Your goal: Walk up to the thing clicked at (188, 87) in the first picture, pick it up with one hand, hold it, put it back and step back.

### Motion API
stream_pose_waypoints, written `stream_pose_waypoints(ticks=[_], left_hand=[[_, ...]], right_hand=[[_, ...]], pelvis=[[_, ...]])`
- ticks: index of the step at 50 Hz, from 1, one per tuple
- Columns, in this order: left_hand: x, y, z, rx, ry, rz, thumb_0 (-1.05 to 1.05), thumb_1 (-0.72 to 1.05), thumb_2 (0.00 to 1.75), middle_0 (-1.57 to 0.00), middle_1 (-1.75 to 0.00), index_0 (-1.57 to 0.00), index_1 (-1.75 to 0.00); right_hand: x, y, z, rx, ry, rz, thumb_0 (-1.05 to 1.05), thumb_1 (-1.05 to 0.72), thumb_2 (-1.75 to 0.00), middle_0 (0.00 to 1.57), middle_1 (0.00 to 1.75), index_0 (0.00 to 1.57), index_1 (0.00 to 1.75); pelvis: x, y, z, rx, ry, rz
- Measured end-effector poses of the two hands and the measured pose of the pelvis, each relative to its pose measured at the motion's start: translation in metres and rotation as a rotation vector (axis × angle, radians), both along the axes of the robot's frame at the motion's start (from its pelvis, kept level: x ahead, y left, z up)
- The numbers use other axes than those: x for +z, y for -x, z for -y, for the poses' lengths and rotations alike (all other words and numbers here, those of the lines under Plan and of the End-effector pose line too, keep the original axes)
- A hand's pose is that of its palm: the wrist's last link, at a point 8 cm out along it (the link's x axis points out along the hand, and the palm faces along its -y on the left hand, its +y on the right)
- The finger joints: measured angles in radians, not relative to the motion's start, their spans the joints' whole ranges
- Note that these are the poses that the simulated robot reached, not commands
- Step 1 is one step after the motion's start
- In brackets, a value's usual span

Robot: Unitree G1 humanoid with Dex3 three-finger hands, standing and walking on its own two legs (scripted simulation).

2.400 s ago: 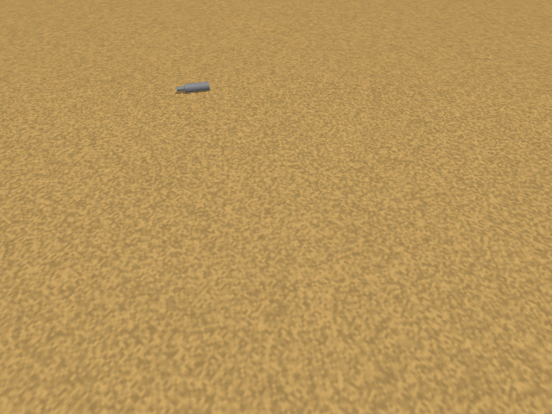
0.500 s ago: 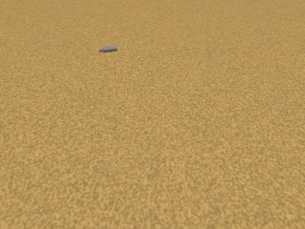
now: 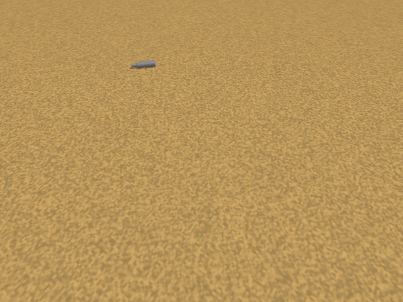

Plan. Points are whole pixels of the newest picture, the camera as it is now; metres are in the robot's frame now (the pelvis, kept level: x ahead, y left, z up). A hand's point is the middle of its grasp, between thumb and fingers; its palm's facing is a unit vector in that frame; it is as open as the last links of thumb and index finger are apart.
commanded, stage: stand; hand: left
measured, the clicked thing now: (143, 64) +2.23 +0.59 -0.75
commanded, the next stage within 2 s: walk up in 0.02 s
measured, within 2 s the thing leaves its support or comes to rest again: neither
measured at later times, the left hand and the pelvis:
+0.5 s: hand out of the picture +0.15 +0.42 -0.18, palm faces +0.00 -0.91 -0.41, open 7.4 cm; pelvis +0.14 +0.11 -0.03, yaw +2 degrees
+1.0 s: hand (84, 161) +0.55 +0.38 -0.14, palm faces +0.04 -0.92 -0.39, open 7.4 cm; pelvis +0.44 +0.11 -0.03, yaw +3 degrees
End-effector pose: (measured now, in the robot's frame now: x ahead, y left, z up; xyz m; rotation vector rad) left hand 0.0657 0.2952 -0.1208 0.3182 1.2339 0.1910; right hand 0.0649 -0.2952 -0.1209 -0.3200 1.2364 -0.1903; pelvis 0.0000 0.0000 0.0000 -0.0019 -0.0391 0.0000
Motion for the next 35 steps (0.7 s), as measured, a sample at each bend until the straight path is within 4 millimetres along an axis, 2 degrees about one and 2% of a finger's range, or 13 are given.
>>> stream_pose_waypoints(ticks=[5,9,15,19,21,23,27,31,35], left_hand=[[0.004,-0.003,-0.009,0.001,0.010,0.045,0.00,0.90,0.89,-0.21,-0.30,-0.20,-0.30],[0.009,0.003,-0.033,0.033,-0.028,0.082,0.00,0.90,0.89,-0.21,-0.30,-0.21,-0.30],[0.015,0.017,-0.086,0.095,-0.085,0.012,0.00,0.90,0.89,-0.21,-0.30,-0.21,-0.30],[0.002,-0.001,-0.130,0.119,-0.096,-0.022,0.00,0.90,0.90,-0.21,-0.30,-0.20,-0.30],[-0.011,-0.020,-0.153,0.110,-0.099,-0.037,0.00,0.90,0.90,-0.21,-0.30,-0.20,-0.30],[-0.019,-0.047,-0.165,0.083,-0.096,-0.054,0.01,0.90,0.90,-0.21,-0.30,-0.20,-0.30],[-0.011,-0.120,-0.164,0.021,-0.045,0.011,0.01,0.91,0.90,-0.20,-0.30,-0.20,-0.29],[0.003,-0.194,-0.161,-0.022,-0.002,0.107,0.01,0.91,0.90,-0.20,-0.30,-0.20,-0.30],[0.014,-0.260,-0.160,-0.057,0.003,0.143,0.00,0.90,0.90,-0.20,-0.30,-0.20,-0.30]], right_hand=[[0.001,-0.007,0.007,0.009,-0.020,0.031,0.01,-0.90,-0.90,0.21,0.30,0.21,0.30],[0.003,-0.031,0.015,0.047,0.010,0.030,0.01,-0.90,-0.90,0.21,0.30,0.21,0.30],[0.021,-0.101,-0.002,0.106,0.029,0.102,0.01,-0.91,-0.90,0.20,0.30,0.21,0.30],[0.027,-0.154,-0.029,0.134,0.057,0.160,0.01,-0.91,-0.90,0.20,0.30,0.21,0.30],[0.025,-0.176,-0.044,0.126,0.078,0.197,0.01,-0.91,-0.90,0.20,0.30,0.21,0.30],[0.023,-0.185,-0.058,0.104,0.085,0.231,0.00,-0.91,-0.90,0.20,0.30,0.21,0.30],[0.024,-0.180,-0.083,0.040,0.055,0.180,0.00,-0.91,-0.90,0.20,0.30,0.21,0.30],[0.021,-0.176,-0.098,-0.007,0.031,0.093,0.00,-0.90,-0.90,0.21,0.30,0.21,0.30],[0.010,-0.188,-0.105,-0.033,0.007,0.023,0.01,-0.90,-0.90,0.21,0.30,0.21,0.30]], pelvis=[[-0.004,-0.006,-0.001,0.007,0.005,-0.021],[-0.009,-0.017,-0.009,0.035,0.013,-0.031],[-0.009,-0.053,-0.039,0.050,0.021,-0.009],[-0.020,-0.089,-0.069,0.064,0.028,-0.008],[-0.031,-0.108,-0.087,0.059,0.008,-0.004],[-0.035,-0.122,-0.100,0.041,-0.006,0.002],[-0.020,-0.155,-0.115,0.034,0.004,0.010],[-0.010,-0.194,-0.124,0.031,-0.014,0.013],[-0.009,-0.239,-0.129,0.033,-0.026,0.012]])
